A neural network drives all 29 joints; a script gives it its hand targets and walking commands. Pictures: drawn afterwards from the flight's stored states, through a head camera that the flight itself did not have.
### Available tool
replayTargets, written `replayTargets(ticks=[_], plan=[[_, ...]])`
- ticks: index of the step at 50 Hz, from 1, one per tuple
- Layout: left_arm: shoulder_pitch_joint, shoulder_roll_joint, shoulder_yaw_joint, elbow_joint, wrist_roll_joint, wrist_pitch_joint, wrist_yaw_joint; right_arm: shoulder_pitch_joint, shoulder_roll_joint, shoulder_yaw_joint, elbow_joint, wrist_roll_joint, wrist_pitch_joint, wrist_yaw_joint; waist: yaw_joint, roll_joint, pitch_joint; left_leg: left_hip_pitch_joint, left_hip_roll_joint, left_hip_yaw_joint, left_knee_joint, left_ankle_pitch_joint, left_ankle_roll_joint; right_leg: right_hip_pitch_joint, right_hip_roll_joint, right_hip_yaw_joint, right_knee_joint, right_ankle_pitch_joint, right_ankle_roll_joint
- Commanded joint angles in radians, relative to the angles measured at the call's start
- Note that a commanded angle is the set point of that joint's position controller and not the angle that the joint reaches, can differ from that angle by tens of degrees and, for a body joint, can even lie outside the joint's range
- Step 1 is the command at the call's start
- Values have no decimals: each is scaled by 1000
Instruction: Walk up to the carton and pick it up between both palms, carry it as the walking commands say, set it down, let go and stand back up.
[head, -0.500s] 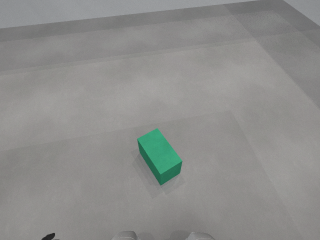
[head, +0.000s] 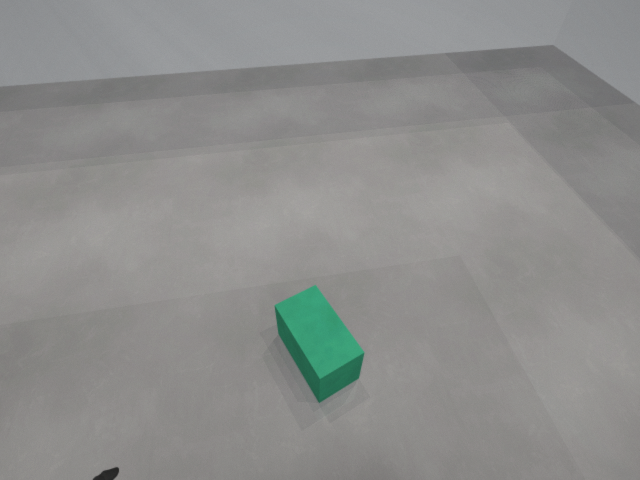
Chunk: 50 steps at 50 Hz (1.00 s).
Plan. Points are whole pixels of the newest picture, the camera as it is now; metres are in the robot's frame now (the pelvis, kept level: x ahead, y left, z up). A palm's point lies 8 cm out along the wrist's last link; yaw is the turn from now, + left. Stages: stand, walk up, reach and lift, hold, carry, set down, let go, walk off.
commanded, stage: walk up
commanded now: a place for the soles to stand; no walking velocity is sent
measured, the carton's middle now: (317, 342) +0.62 +0.01 -0.67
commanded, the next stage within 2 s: none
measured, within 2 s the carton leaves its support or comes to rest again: neither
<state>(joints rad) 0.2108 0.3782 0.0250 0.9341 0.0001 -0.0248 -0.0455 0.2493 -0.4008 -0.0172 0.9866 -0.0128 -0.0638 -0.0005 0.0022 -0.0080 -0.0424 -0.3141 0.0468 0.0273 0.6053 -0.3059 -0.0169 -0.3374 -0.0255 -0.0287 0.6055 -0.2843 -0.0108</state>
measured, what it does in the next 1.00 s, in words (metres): steps to the right: right foot, then left foot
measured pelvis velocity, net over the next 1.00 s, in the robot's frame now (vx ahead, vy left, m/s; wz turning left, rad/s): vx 0.11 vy -0.19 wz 0.25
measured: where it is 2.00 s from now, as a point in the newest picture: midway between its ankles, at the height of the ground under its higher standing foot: outside the picture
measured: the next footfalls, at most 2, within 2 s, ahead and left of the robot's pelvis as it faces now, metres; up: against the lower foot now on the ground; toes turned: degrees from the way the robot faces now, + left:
right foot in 0.50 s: +0.10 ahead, -0.21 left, +0.00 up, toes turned +4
left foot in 0.76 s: +0.13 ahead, +0.04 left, +0.00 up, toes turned +13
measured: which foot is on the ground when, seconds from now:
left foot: down 0.00-0.48, up 0.50-0.74, down 0.76-1.00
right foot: down 0.00-0.24, up 0.26-0.48, down 0.50-0.76, up 0.78-1.00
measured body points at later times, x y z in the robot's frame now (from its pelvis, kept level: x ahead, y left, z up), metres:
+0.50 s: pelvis +0.02 -0.08 -0.01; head +0.05 -0.06 +0.44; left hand +0.11 +0.28 -0.12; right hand +0.06 -0.45 -0.10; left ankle +0.01 +0.13 -0.72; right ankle +0.05 -0.21 -0.73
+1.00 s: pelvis +0.11 -0.19 -0.03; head +0.15 -0.16 +0.42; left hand +0.11 +0.16 -0.14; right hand +0.28 -0.53 -0.10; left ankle +0.09 +0.03 -0.73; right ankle +0.17 -0.33 -0.71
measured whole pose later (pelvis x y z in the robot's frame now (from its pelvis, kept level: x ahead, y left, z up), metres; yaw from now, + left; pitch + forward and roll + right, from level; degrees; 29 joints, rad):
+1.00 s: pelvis +0.11 -0.19 -0.03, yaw +14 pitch +1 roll +2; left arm 0.20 0.47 0.13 0.85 0.00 0.08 -0.09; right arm 0.29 -0.50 -0.02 0.85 -0.04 -0.11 -0.09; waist 0.02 -0.10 0.08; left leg -0.43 0.08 -0.09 0.74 -0.35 0.00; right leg -0.50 -0.07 0.08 0.96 -0.50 -0.03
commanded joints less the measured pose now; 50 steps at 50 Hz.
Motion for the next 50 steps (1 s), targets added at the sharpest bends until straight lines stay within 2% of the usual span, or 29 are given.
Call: replayTargets(ticks=[1,10,11,12,13,14,16,18,19,21,22,23,24,25,26,28,30,33,36,37,38,39,40,42,44,46,48,49,50], plan=[[-102,207,47,-24,14,-21,31,-92,-204,-30,-30,-2,-11,-7,-11,-15,11,49,80,-94,-175,75,64,74,-98,136,-175,42,-59],[-93,203,40,-14,10,-22,35,-92,-201,-25,-9,-6,-12,-9,-3,25,-24,66,91,-98,-182,161,63,117,-89,110,-161,133,-49],[-143,285,114,-166,75,6,-3,126,-336,-87,-20,11,-21,-39,-33,-83,2,65,161,-279,-193,19,143,-7,-51,47,23,-138,-51],[-184,258,112,-198,73,26,-15,192,-396,-107,4,-1,-22,-55,-63,20,60,173,252,-491,-287,-191,216,-243,-9,43,165,-271,-27],[-218,233,109,-227,80,39,-26,209,-426,-129,-4,-14,-27,-64,-76,117,127,225,353,-656,-360,-322,289,-447,-34,109,346,-281,-7],[-211,251,118,-228,82,45,-30,171,-414,-134,-20,-11,-35,-76,-52,55,120,248,375,-679,-338,-293,307,-511,-68,173,444,-207,3],[-167,254,129,-224,78,45,-41,118,-384,-116,-33,-3,-42,-90,-20,12,119,188,333,-555,-316,-241,279,-490,-93,183,444,-150,13],[-141,244,136,-220,69,46,-58,85,-372,-109,-50,-11,-43,-81,-10,95,92,93,238,-406,-269,-159,237,-351,-57,123,372,-174,15],[-143,235,135,-234,68,52,-69,79,-393,-118,-54,-19,-42,-75,-15,176,91,37,227,-375,-270,-187,231,-283,-54,109,333,-204,20],[-154,239,143,-248,59,54,-72,67,-406,-123,-66,-25,-41,-76,-12,201,77,-4,224,-335,-229,-121,219,-180,-41,103,225,-257,6],[-121,242,148,-233,55,52,-68,51,-401,-119,-67,-25,-38,-78,6,178,49,-33,218,-310,-177,-35,212,-80,-33,81,141,-254,0],[-23,239,155,-198,53,47,-62,5,-380,-108,-83,-16,-30,-77,68,140,-13,-134,187,-227,-74,20,179,139,-12,42,-8,-131,-21],[107,295,177,-137,69,43,-48,17,-292,-73,-88,-20,-21,-77,121,-51,-67,-339,85,-133,127,-121,134,405,18,59,-49,-124,-21],[198,384,201,-128,88,47,-37,21,-174,-32,-119,-12,-23,-85,189,-379,-28,-535,-73,-40,422,-313,62,406,-227,439,-280,-402,-75],[123,413,190,-163,68,44,-27,-36,-242,-48,-117,2,-18,-94,168,-247,50,-578,-69,-86,573,-311,57,250,-350,619,-464,-536,-110],[31,358,168,-176,58,38,-19,0,-299,-59,-67,28,-26,-85,93,-138,109,-499,13,-101,540,-187,55,214,-273,460,-365,-298,-116],[-4,318,158,-188,62,40,-13,79,-295,-69,-30,25,-29,-70,65,-159,115,-377,39,-33,380,-170,16,218,-212,270,-257,-103,-164],[29,293,146,-193,60,47,-23,79,-275,-74,-67,20,-35,-66,70,-190,79,-255,-6,42,198,-151,11,223,-223,175,-184,192,-232],[-6,266,129,-206,43,66,-22,187,-240,-76,-62,22,-55,-86,-1,-119,-18,10,-90,144,-129,99,27,178,-152,-3,84,482,-180],[-24,229,112,-226,35,61,-19,277,-299,-95,-51,9,-59,-100,-57,-59,-73,211,-43,49,-154,169,59,48,-111,-64,250,439,-112],[-63,183,101,-276,37,58,-19,347,-420,-133,-64,-14,-64,-119,-100,154,-93,391,196,-393,-161,222,177,-260,-35,-46,463,101,-41],[-90,200,106,-287,55,70,-18,342,-472,-140,-91,-6,-63,-129,-79,124,-102,399,396,-737,-194,266,308,-442,6,88,558,-308,10],[-144,267,125,-292,55,90,-13,299,-455,-137,-103,13,-51,-134,-88,35,-53,266,413,-729,-191,166,367,-419,-54,190,615,-334,13],[-93,273,129,-265,58,89,-17,207,-398,-128,-143,10,-42,-141,-27,8,10,228,331,-546,-101,205,312,-462,-96,182,614,-255,2],[-33,263,138,-239,60,78,-34,172,-384,-120,-152,-10,-41,-130,-14,124,12,105,231,-366,-45,265,260,-340,-84,141,482,-253,5],[-42,249,143,-255,63,82,-49,178,-406,-126,-161,-21,-46,-120,-30,208,18,6,225,-373,-54,223,267,-264,-66,99,427,-284,3],[-31,268,155,-252,58,82,-53,127,-434,-129,-172,-28,-46,-119,-8,202,34,-127,230,-381,-63,92,254,-152,-60,70,351,-279,-2],[28,269,163,-232,59,78,-55,75,-432,-126,-184,-33,-42,-116,38,198,2,-220,206,-352,-36,-14,232,-2,-45,46,253,-208,-9],[145,272,179,-182,66,69,-53,17,-378,-104,-189,-38,-32,-119,116,54,-37,-355,135,-222,138,-72,181,211,-15,37,84,-165,-6]])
